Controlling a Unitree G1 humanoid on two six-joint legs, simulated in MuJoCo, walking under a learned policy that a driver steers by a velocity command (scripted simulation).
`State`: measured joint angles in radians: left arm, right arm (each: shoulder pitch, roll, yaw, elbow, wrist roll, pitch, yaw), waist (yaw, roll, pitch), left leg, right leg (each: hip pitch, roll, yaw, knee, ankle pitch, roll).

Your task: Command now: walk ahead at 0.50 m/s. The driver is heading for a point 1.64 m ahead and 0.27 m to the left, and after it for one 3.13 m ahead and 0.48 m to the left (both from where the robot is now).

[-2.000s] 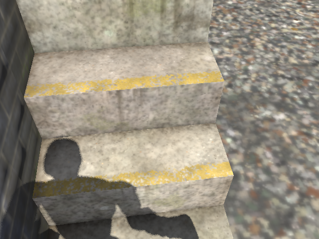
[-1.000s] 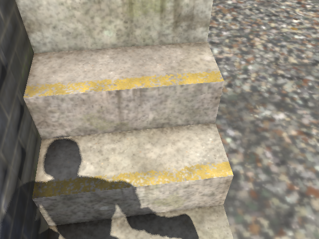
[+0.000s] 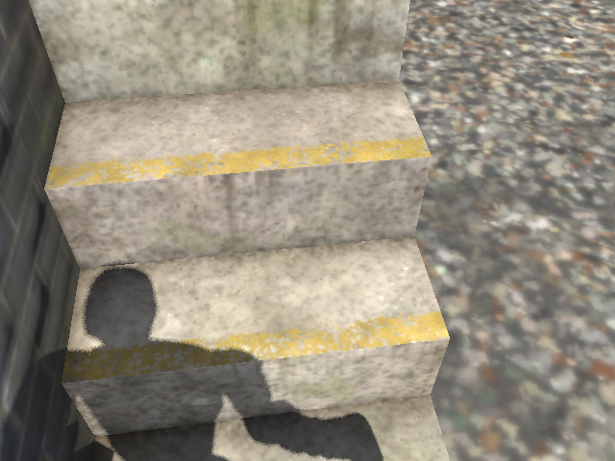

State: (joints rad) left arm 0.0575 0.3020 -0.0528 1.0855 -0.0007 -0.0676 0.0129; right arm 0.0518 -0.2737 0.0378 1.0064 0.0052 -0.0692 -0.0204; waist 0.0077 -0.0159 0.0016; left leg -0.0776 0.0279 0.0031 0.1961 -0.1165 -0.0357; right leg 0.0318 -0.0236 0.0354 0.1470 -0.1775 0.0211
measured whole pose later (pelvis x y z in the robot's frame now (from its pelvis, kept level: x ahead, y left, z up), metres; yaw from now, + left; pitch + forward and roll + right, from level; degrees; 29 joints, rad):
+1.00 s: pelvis -0.02 +0.00 +0.00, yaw +0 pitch -1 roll +0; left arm 0.17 0.31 0.01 1.11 0.00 0.00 0.03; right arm 0.16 -0.29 0.00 1.06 -0.02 -0.07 -0.01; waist 0.00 -0.01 0.02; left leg -0.15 0.04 -0.01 0.30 -0.14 -0.04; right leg -0.04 -0.01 0.03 0.27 -0.21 0.02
